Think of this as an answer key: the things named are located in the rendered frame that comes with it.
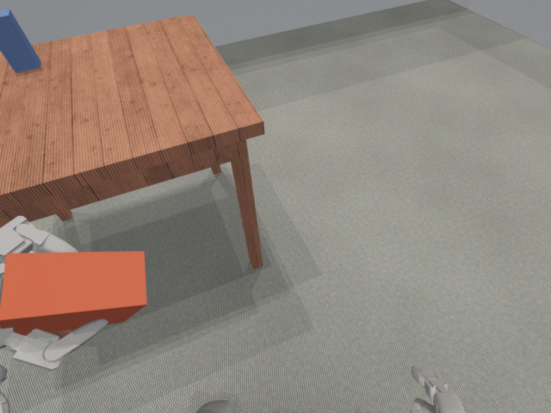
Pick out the right robot hand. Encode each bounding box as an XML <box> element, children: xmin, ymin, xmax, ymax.
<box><xmin>411</xmin><ymin>367</ymin><xmax>466</xmax><ymax>413</ymax></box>

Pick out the left robot hand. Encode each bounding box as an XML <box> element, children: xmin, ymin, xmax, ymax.
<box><xmin>0</xmin><ymin>216</ymin><xmax>108</xmax><ymax>371</ymax></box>

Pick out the table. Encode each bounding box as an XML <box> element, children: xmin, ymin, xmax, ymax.
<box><xmin>0</xmin><ymin>14</ymin><xmax>265</xmax><ymax>340</ymax></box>

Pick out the sponge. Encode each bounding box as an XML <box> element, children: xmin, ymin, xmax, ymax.
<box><xmin>0</xmin><ymin>251</ymin><xmax>147</xmax><ymax>336</ymax></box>

